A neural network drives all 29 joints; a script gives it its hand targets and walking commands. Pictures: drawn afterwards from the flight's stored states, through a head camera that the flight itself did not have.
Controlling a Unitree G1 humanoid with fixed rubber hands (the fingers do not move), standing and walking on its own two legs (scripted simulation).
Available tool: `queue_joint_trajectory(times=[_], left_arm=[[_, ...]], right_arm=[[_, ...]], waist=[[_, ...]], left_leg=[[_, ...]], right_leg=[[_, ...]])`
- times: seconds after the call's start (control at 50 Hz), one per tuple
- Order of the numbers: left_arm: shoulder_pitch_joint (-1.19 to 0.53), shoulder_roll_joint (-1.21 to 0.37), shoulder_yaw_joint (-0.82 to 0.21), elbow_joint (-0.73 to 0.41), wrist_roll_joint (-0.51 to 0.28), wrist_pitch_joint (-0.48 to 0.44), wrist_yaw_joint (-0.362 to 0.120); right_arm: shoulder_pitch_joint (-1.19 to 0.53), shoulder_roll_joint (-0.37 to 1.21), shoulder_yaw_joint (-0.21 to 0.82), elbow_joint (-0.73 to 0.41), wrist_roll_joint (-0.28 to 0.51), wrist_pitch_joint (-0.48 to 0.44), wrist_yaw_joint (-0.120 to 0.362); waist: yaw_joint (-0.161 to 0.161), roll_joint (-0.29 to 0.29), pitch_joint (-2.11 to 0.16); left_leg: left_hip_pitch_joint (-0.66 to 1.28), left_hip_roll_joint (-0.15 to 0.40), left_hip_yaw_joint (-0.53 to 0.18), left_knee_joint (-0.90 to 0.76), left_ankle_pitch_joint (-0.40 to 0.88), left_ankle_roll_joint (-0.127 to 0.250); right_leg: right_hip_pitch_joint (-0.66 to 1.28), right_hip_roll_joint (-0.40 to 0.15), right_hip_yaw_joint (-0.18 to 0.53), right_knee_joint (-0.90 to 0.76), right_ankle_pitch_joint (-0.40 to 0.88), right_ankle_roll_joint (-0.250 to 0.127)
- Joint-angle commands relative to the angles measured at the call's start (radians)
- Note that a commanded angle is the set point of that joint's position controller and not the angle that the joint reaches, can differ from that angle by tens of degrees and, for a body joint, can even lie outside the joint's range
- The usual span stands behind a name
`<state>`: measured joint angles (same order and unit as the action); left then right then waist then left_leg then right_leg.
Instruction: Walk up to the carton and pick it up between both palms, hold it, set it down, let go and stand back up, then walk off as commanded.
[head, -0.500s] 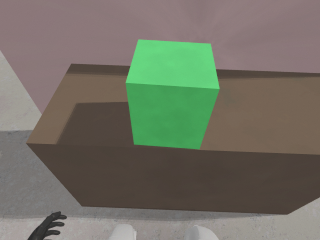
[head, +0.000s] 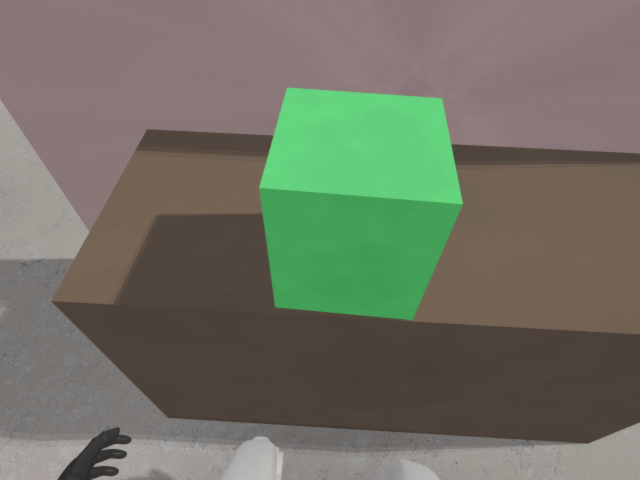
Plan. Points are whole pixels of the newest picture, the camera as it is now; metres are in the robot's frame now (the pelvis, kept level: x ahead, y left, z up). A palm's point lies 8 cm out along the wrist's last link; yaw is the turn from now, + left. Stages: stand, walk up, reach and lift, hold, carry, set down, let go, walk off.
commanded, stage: walk up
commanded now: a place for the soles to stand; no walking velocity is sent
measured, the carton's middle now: (352, 209) +0.46 -0.02 +0.07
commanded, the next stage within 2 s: reach and lift in 0.96 s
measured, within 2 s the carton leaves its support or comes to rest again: neither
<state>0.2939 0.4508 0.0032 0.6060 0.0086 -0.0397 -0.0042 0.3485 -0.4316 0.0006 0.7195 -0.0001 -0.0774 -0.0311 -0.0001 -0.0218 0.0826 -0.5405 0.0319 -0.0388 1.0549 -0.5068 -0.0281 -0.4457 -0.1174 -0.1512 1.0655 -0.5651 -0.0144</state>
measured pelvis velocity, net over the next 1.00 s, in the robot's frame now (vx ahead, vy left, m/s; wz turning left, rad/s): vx -0.01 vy -0.02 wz -0.02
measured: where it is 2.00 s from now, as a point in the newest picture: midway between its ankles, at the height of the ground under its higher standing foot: outside the picture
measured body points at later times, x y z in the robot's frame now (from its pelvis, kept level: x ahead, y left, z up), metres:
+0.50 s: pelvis -0.01 +0.00 +0.00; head +0.01 +0.02 +0.45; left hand +0.14 +0.30 -0.09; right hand +0.07 -0.33 -0.08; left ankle +0.06 +0.15 -0.67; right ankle +0.01 -0.11 -0.67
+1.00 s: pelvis -0.01 -0.02 +0.00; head +0.00 -0.01 +0.45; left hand +0.13 +0.29 -0.09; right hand +0.06 -0.35 -0.08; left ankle +0.05 +0.12 -0.67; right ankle +0.01 -0.11 -0.67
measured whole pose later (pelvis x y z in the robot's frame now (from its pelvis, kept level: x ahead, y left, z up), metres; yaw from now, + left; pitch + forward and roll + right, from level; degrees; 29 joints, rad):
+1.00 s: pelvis -0.01 -0.02 +0.00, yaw -1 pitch -3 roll +0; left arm 0.25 0.45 0.00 0.61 0.03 0.05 -0.02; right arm 0.33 -0.43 -0.01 0.77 -0.01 -0.12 -0.05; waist 0.00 -0.04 0.08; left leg -0.53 0.03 -0.04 1.06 -0.50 -0.03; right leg -0.46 -0.07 -0.16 1.07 -0.55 -0.05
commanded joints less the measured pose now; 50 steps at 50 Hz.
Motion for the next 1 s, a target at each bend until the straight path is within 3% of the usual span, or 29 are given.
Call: queue_joint_trajectory(times=[0.0,0.02,0.06,0.1,0.16,0.2,0.22,0.26,0.3,0.32,0.34,0.36,0.38,0.44,0.48,0.52,0.56,0.66,0.68,0.7,0.72,0.74,0.78,0.82,0.86,0.9,0.94,0.96,0.98], left_arm=[[-0.096,0.274,0.114,0.010,0.009,-0.021,0.007],[-0.111,0.243,0.109,0.000,0.005,-0.017,0.004],[-0.089,0.191,0.104,-0.009,-0.012,-0.006,0.006],[-0.067,0.197,0.105,0.010,-0.013,0.003,0.010],[0.058,0.233,0.124,0.058,0.004,-0.019,0.011],[0.095,0.322,0.153,0.068,0.009,-0.031,0.011],[0.045,0.339,0.150,0.053,0.013,-0.031,0.010],[-0.031,0.333,0.141,0.039,0.015,-0.027,0.010],[-0.152,0.265,0.115,-0.006,0.020,0.000,-0.001],[-0.169,0.218,0.110,-0.023,0.015,0.011,-0.006],[-0.160,0.179,0.106,-0.037,0.008,0.022,-0.003],[-0.164,0.180,0.106,-0.047,0.004,0.034,0.002],[-0.167,0.204,0.113,-0.046,0.003,0.042,0.003],[-0.062,0.209,0.126,0.007,0.003,0.029,-0.007],[0.043,0.227,0.145,0.050,0.012,0.015,-0.007],[0.060,0.314,0.162,0.050,0.021,0.006,-0.005],[-0.021,0.331,0.154,0.037,0.027,0.003,-0.004],[-0.166,0.247,0.117,-0.020,0.023,0.021,-0.013],[-0.189,0.210,0.109,-0.032,0.019,0.026,-0.016],[-0.179,0.177,0.110,-0.037,0.014,0.034,-0.017],[-0.159,0.171,0.110,-0.037,0.009,0.043,-0.010],[-0.147,0.205,0.119,-0.028,0.008,0.046,-0.008],[-0.097,0.210,0.127,-0.002,0.005,0.039,-0.011],[0.008,0.220,0.144,0.033,0.014,0.024,-0.014],[0.058,0.304,0.163,0.046,0.027,0.007,-0.007],[0.010,0.325,0.161,0.039,0.025,0.001,-0.004],[-0.061,0.313,0.147,0.024,0.030,0.004,-0.005],[-0.412,0.221,0.106,-0.198,0.040,0.292,0.022],[-0.468,0.149,0.065,-0.217,0.063,0.371,0.029]], right_arm=[[0.015,-0.249,-0.103,0.013,-0.001,-0.031,-0.013],[0.048,-0.261,-0.109,0.020,-0.007,-0.037,-0.015],[0.057,-0.329,-0.117,0.007,-0.017,-0.042,-0.018],[-0.009,-0.358,-0.121,-0.008,-0.018,-0.034,-0.023],[-0.144,-0.281,-0.091,-0.037,-0.013,-0.019,-0.021],[-0.153,-0.218,-0.079,-0.047,-0.002,-0.006,-0.025],[-0.137,-0.235,-0.082,-0.037,-0.009,-0.006,-0.024],[-0.094,-0.249,-0.094,-0.025,-0.006,-0.014,-0.014],[0.039,-0.264,-0.107,0.033,0.003,-0.033,-0.025],[0.119,-0.302,-0.118,0.050,-0.009,-0.040,-0.030],[0.156,-0.362,-0.132,0.044,-0.020,-0.045,-0.038],[0.136,-0.405,-0.137,0.030,-0.017,-0.045,-0.047],[0.091,-0.414,-0.141,0.018,-0.023,-0.045,-0.054],[-0.031,-0.375,-0.123,-0.008,-0.031,-0.035,-0.064],[-0.108,-0.314,-0.100,-0.023,-0.023,-0.025,-0.055],[-0.121,-0.240,-0.085,-0.031,-0.001,-0.010,-0.059],[-0.110,-0.266,-0.095,-0.021,-0.007,-0.003,-0.054],[0.090,-0.269,-0.112,0.047,-0.003,-0.030,-0.037],[0.142,-0.287,-0.119,0.059,-0.011,-0.037,-0.044],[0.140,-0.346,-0.127,0.047,-0.026,-0.042,-0.048],[0.119,-0.387,-0.132,0.033,-0.026,-0.042,-0.052],[0.066,-0.407,-0.138,0.017,-0.026,-0.041,-0.057],[-0.026,-0.391,-0.126,0.001,-0.032,-0.034,-0.063],[-0.106,-0.333,-0.103,-0.015,-0.032,-0.024,-0.057],[-0.112,-0.241,-0.082,-0.023,-0.005,-0.012,-0.056],[-0.113,-0.265,-0.091,-0.014,-0.006,-0.002,-0.055],[-0.060,-0.271,-0.097,-0.003,-0.005,-0.009,-0.044],[-0.411,-0.027,-0.267,0.296,-0.189,-0.213,0.016],[-0.363,-0.099,-0.299,0.328,-0.196,-0.227,0.054]], waist=[[-0.017,-0.034,-0.058],[-0.025,0.023,-0.084],[-0.029,0.181,-0.143],[0.004,0.164,-0.096],[0.077,0.069,-0.073],[0.100,-0.134,-0.030],[0.081,-0.112,-0.020],[0.042,-0.093,-0.013],[-0.031,-0.058,-0.026],[-0.058,0.055,-0.046],[-0.067,0.201,-0.101],[-0.068,0.223,-0.102],[-0.050,0.171,-0.078],[0.012,0.158,-0.062],[0.081,0.097,-0.062],[0.099,-0.181,-0.011],[0.070,-0.107,0.015],[-0.035,-0.062,-0.021],[-0.069,0.022,-0.031],[-0.058,0.168,-0.045],[-0.049,0.204,-0.056],[-0.034,0.161,-0.047],[0.006,0.142,-0.030],[0.070,0.119,-0.038],[0.099,-0.172,-0.007],[0.085,-0.090,0.014],[0.046,-0.101,0.020],[-0.065,0.066,0.004],[-0.108,0.116,-0.006]], left_leg=[[0.083,0.001,0.087,-0.195,0.246,0.080],[0.156,0.005,0.014,-0.241,0.337,0.095],[0.231,0.166,-0.390,-0.418,0.290,0.237],[0.153,0.230,-0.538,-0.483,0.203,0.312],[-0.116,0.105,-0.274,-0.269,0.264,0.178],[-0.280,-0.005,0.060,0.010,0.087,0.068],[-0.249,0.020,0.037,0.011,-0.073,0.067],[-0.136,0.039,0.058,-0.037,-0.075,0.073],[0.104,-0.004,0.092,-0.213,0.230,0.086],[0.198,0.041,-0.074,-0.311,0.308,0.122],[0.280,0.180,-0.409,-0.453,0.312,0.227],[0.306,0.298,-0.651,-0.534,0.324,0.331],[0.281,0.327,-0.684,-0.533,0.325,0.366],[0.099,0.263,-0.518,-0.443,0.368,0.313],[-0.125,0.154,-0.313,-0.303,0.307,0.206],[-0.294,-0.033,0.095,0.044,0.067,0.076],[-0.210,0.012,0.052,0.081,-0.101,0.073],[0.158,-0.030,0.098,-0.212,0.102,0.097],[0.218,0.003,-0.010,-0.315,0.141,0.120],[0.222,0.148,-0.352,-0.460,0.114,0.199],[0.218,0.271,-0.629,-0.561,0.087,0.311],[0.177,0.316,-0.690,-0.568,0.103,0.358],[0.075,0.273,-0.577,-0.503,0.155,0.331],[-0.112,0.180,-0.392,-0.382,0.167,0.234],[-0.305,-0.040,0.044,0.037,0.093,0.088],[-0.253,-0.006,0.007,0.072,-0.074,0.071],[-0.174,0.010,0.048,0.047,-0.066,0.077],[-0.077,0.032,0.075,-0.164,0.008,0.019],[-0.148,0.067,0.037,-0.226,-0.072,0.052]], right_leg=[[-0.001,-0.169,0.259,-0.399,0.294,-0.158],[-0.044,-0.112,0.205,-0.305,0.222,-0.112],[-0.129,0.037,0.113,-0.056,0.140,-0.029],[-0.099,0.067,0.122,-0.083,-0.015,-0.022],[0.130,-0.010,0.265,-0.343,0.003,-0.087],[0.236,-0.265,0.538,-0.619,0.058,-0.176],[0.189,-0.323,0.575,-0.632,0.137,-0.235],[0.106,-0.293,0.484,-0.564,0.198,-0.238],[-0.053,-0.133,0.231,-0.365,0.278,-0.146],[-0.155,-0.045,0.145,-0.179,0.254,-0.075],[-0.230,0.046,0.098,0.056,0.215,-0.019],[-0.303,0.056,0.140,0.105,-0.054,-0.001],[-0.292,0.039,0.187,0.131,-0.129,-0.001],[-0.118,0.037,0.161,-0.037,-0.030,-0.027],[0.118,0.030,0.206,-0.263,0.024,-0.071],[0.180,-0.233,0.531,-0.635,-0.062,-0.165],[0.082,-0.302,0.577,-0.669,-0.016,-0.225],[-0.124,-0.157,0.304,-0.399,0.129,-0.166],[-0.181,-0.094,0.215,-0.257,0.095,-0.108],[-0.234,0.020,0.125,-0.049,0.091,-0.040],[-0.246,0.064,0.136,0.040,-0.013,-0.017],[-0.222,0.049,0.176,0.077,-0.105,-0.013],[-0.125,0.044,0.172,-0.022,-0.070,-0.030],[0.090,0.041,0.191,-0.210,0.020,-0.058],[0.200,-0.184,0.520,-0.626,-0.154,-0.115],[0.128,-0.300,0.615,-0.692,-0.046,-0.185],[0.106,-0.265,0.521,-0.640,0.065,-0.184],[-0.167,0.067,0.128,-0.258,0.143,-0.023],[-0.057,0.117,0.094,-0.159,0.120,-0.047]])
